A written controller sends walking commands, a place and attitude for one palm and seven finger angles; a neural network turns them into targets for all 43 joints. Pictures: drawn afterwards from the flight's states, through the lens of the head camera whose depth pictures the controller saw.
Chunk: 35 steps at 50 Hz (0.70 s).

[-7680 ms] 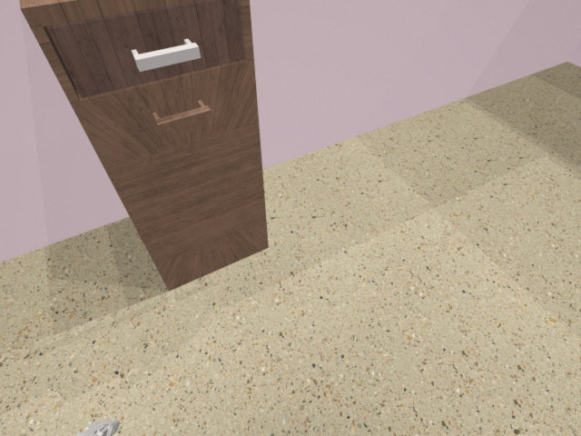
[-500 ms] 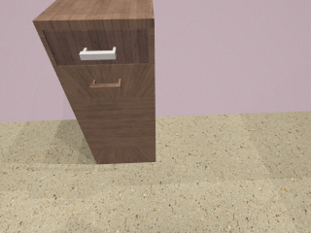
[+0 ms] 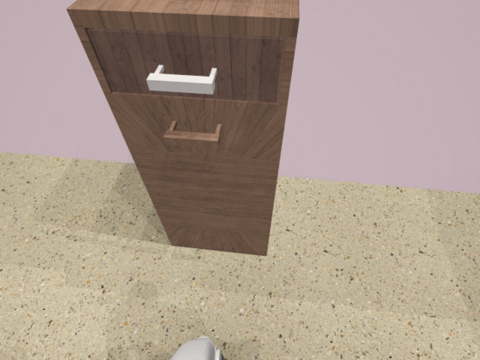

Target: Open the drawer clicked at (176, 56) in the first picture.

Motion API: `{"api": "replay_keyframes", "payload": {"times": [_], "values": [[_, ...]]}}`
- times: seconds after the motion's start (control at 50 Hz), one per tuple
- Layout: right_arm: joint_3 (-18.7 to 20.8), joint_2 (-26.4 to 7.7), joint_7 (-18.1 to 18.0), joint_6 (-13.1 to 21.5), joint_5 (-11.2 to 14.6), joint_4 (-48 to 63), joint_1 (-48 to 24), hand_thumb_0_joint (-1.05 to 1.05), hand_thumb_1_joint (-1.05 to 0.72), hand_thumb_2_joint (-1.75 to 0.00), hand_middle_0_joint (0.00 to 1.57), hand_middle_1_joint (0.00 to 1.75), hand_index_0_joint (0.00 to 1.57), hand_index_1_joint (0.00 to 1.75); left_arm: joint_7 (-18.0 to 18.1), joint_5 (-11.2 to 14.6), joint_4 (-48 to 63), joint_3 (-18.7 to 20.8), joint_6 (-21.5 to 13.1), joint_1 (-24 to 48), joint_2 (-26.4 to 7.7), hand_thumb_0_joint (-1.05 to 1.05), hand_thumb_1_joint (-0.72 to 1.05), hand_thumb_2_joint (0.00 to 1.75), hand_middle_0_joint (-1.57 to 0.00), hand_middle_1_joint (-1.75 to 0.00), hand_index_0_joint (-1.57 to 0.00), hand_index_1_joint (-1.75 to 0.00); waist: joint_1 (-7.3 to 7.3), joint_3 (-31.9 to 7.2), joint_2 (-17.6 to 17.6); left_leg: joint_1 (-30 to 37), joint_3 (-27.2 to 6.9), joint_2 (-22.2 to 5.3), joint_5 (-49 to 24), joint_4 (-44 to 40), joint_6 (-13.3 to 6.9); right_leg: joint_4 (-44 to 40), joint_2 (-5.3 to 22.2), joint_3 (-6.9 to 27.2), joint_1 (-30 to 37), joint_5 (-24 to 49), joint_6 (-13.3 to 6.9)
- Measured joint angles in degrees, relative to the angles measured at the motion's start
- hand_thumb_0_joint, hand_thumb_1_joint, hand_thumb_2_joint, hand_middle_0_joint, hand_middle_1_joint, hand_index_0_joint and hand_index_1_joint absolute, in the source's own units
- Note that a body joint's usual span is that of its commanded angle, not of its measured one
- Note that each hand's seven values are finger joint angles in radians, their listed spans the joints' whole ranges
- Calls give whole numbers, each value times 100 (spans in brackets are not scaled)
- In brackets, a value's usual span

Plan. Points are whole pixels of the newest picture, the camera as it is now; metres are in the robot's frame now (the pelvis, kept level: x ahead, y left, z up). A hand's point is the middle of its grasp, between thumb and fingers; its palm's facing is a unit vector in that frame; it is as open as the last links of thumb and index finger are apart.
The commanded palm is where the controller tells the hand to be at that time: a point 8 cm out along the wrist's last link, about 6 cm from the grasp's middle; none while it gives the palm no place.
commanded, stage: come to a stop and stand still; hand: left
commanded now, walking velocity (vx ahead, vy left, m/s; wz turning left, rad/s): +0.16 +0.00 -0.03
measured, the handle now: (184, 77) +0.60 +0.19 +0.14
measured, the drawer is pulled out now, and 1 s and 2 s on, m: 0.00 0.00 0.00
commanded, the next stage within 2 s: none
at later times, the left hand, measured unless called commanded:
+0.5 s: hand (164, 333) +0.18 +0.18 -0.15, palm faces +0.01 -0.95 -0.30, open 7.3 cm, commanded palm none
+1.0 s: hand out of the picture +0.04 +0.14 -0.13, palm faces +0.06 -0.96 -0.28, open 7.3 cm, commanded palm none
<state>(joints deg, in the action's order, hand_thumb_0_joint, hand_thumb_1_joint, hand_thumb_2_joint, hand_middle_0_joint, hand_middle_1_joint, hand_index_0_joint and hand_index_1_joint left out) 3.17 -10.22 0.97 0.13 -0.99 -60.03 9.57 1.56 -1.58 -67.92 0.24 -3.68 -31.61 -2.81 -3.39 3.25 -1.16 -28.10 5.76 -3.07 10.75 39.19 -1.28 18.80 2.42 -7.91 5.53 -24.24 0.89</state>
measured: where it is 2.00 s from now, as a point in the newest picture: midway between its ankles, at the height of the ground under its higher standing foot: outside the picture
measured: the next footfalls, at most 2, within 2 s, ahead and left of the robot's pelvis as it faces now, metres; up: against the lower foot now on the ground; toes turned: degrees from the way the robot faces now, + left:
left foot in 0.04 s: +0.14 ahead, +0.12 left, +0.00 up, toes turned +6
right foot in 0.52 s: +0.14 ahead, -0.15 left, +0.00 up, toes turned -7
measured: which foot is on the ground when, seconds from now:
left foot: up 0.00-0.02, down 0.04-0.52, up 0.54-1.00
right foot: down 0.00-0.04, up 0.06-0.50, down 0.52-1.00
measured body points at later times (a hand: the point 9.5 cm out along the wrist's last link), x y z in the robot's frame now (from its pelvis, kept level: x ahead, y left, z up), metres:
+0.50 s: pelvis +0.07 -0.03 +0.00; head +0.10 -0.06 +0.45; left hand +0.18 +0.23 -0.13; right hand +0.14 -0.27 -0.16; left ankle +0.10 +0.11 -0.73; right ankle +0.10 -0.14 -0.72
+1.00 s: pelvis +0.02 -0.06 +0.02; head +0.02 -0.09 +0.47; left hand +0.03 +0.19 -0.11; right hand +0.03 -0.31 -0.15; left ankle -0.05 +0.12 -0.67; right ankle +0.10 -0.15 -0.73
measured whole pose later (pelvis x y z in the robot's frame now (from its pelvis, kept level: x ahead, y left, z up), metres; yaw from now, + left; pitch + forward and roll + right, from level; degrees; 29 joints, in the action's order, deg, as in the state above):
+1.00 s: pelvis +0.02 -0.06 +0.02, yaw -2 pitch +0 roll +4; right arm 4.4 -14.0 0.8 -4.6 -1.2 -59.5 16.3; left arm 0.9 -2.0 -58.4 2.7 1.7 -16.7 -9.4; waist -2.7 -0.4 -0.3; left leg -15.5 0.7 -0.5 23.2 46.5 2.2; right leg 19.3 4.0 -4.1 -16.6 -3.4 -2.5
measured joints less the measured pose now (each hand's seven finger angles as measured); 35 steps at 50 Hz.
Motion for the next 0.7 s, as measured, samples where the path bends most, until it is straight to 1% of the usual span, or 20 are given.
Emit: {"api": "replay_keyframes", "payload": {"times": [0.02, 0.04, 0.06, 0.1, 0.12, 0.14, 0.16, 0.22, 0.26, 0.32, 0.4, 0.44, 0.48, 0.5, 0.52, 0.54, 0.56, 0.6, 0.64, 0.7], "values": [[-22, 13, -14, 74, -9, 60, -87, 1, -93, -90, 19, 30, 20, 30, 1, 6, -21, 9, 14, -21, -6, 0, 91, 90, -21, -30, -21, -30, 0, 24, 37, 235, 43, 85, -104, -338, -53, 332, 55, 10, -80, -190, 31], [-40, 27, -36, 162, -26, 115, -156, 1, -93, -90, 19, 30, 20, 30, -2, 26, -43, 15, 38, -24, -17, 0, 91, 90, -21, -30, -21, -30, 29, 41, 64, 415, 68, 134, -121, -518, -113, 907, 118, 22, -273, -389, 33], [-50, 66, -69, 243, -42, 159, -228, 1, -92, -90, 19, 30, 20, 30, -11, 64, -59, 19, 82, 62, -53, 0, 91, 90, -21, -30, -21, -30, 52, 89, 136, 407, 98, 192, 51, -365, -153, 1779, 205, 115, -616, -490, -22], [-110, 137, -128, 310, -7, 207, -302, 0, -92, -90, 19, 30, 20, 30, 2, 108, -6, 35, 162, 272, -144, 0, 91, 90, -21, -30, -21, -30, 16, 139, 218, 549, 198, 215, 350, -220, -195, 3538, 172, 446, -1398, -660, -141], [-141, 179, -163, 310, 8, 194, -310, 0, -92, -90, 19, 30, 20, 30, 22, 121, 31, 48, 189, 385, -195, 0, 91, 90, -21, -30, -21, -30, 13, 117, 240, 694, 246, 216, 405, -302, -197, 4095, 147, 519, -1731, -592, -151], [-169, 225, -204, 304, 21, 169, -305, 0, -92, -90, 19, 30, 20, 30, 38, 130, 72, 65, 214, 518, -251, 0, 91, 90, -21, -30, -21, -30, 24, 89, 259, 857, 278, 221, 383, -454, -144, 4369, 148, 531, -2001, -486, -119], [-200, 273, -241, 296, 27, 139, -292, 0, -92, -90, 19, 30, 20, 30, 50, 129, 132, 84, 241, 672, -313, 0, 91, 90, -20, -30, -21, -30, 41, 66, 283, 1018, 301, 242, 338, -636, -132, 4400, 172, 522, -2216, -369, -68], [-170, 328, -367, 299, 95, 132, -306, -2, -94, -90, 20, 30, 20, 30, 66, 114, 419, 141, 335, 1158, -486, 0, 91, 90, -20, -30, -20, -30, 113, 41, 332, 1381, 327, 291, 178, -1120, -155, 3903, 225, 532, -2679, -71, 65], [-157, 294, -387, 226, 86, 135, -343, -3, -95, -90, 20, 30, 20, 30, 67, 86, 647, 190, 423, 1467, -603, 0, 91, 90, -20, -30, -20, -30, 162, 44, 336, 1502, 312, 275, 133, -1264, -132, 3687, 218, 552, -2924, 79, 108], [-113, 235, -376, 81, 42, 152, -344, -3, -95, -90, 20, 30, 20, 30, 53, 47, 972, 287, 541, 1856, -774, 0, 91, 90, -20, -30, -20, -30, 218, 63, 320, 1565, 264, 190, 154, -1274, -59, 3729, 143, 617, -3209, 206, 121], [-27, 126, -328, -83, -33, 161, -295, -1, -93, -90, 20, 30, 20, 30, 22, 53, 1293, 371, 609, 2198, -912, 0, 92, 90, -20, -30, -20, -30, 273, 131, 207, 1545, 192, 19, 246, -1107, 82, 3497, 51, 667, -3185, 260, 89], [21, 53, -295, -146, -57, 178, -271, -1, -93, -90, 20, 30, 20, 30, 7, 60, 1386, 373, 603, 2278, -930, 0, 92, 90, -20, -30, -20, -30, 300, 169, 115, 1504, 186, -62, 303, -988, 165, 3161, 46, 641, -3013, 268, 69], [63, -28, -262, -194, -66, 201, -233, 0, -92, -90, 20, 30, 20, 30, -14, 65, 1449, 357, 566, 2290, -923, 0, 92, 90, -20, -30, -20, -30, 318, 190, 8, 1427, 189, -142, 384, -812, 265, 2598, 56, 579, -2723, 440, 51], [81, -67, -242, -216, -60, 215, -193, 0, -92, -90, 20, 30, 20, 30, -29, 62, 1474, 342, 528, 2259, -923, 0, 91, 90, -20, -30, -20, -30, 315, 176, -30, 1359, 195, -172, 453, -668, 326, 2148, 77, 544, -2515, 769, 51], [99, -105, -218, -235, -43, 233, -143, 0, -92, -90, 20, 30, 20, 30, -37, 41, 1487, 321, 471, 2211, -927, 0, 91, 90, -20, -30, -20, -30, 310, 143, -61, 1243, 198, -204, 556, -452, 371, 1812, 86, 506, -2362, 917, -60], [127, -171, -207, -269, -17, 246, -135, 0, -92, -90, 20, 30, 20, 30, -32, 16, 1458, 295, 432, 2211, -875, 0, 91, 90, -20, -30, -20, -30, 319, 173, -172, 1077, 44, -201, 1015, -75, 383, 1889, 30, 469, -2412, 776, -171], [154, -234, -212, -318, 4, 267, -118, 0, -92, -90, 20, 30, 20, 30, -36, 13, 1436, 247, 419, 2210, -815, 0, 91, 90, -20, -30, -20, -30, 352, 215, -265, 902, -210, -90, 1486, 385, 358, 1978, 6, 432, -2447, 677, -251], [192, -326, -225, -426, 13, 269, -52, 0, -92, -90, 20, 30, 20, 30, -46, 17, 1406, 177, 424, 2167, -690, 0, 91, 90, -20, -30, -20, -30, 382, 227, -356, 579, -564, 193, 1872, 1367, 331, 1905, 23, 389, -2439, 686, -336], [204, -374, -200, -487, 0, 230, 18, 0, -92, -90, 19, 30, 20, 30, -34, 32, 1379, 149, 457, 2117, -600, 0, 91, 90, -20, -30, -20, -30, 358, 215, -349, 355, -679, 383, 1701, 2216, 351, 1681, 56, 408, -2401, 855, -356], [199, -409, -127, -525, -21, 186, 163, 0, -91, -90, 19, 30, 20, 30, -8, 54, 1348, 134, 471, 2049, -524, 0, 91, 90, -21, -30, -21, -30, 323, 168, -299, 251, -750, 464, 1179, 2774, 421, 1319, 90, 409, -2356, 1118, -401]]}}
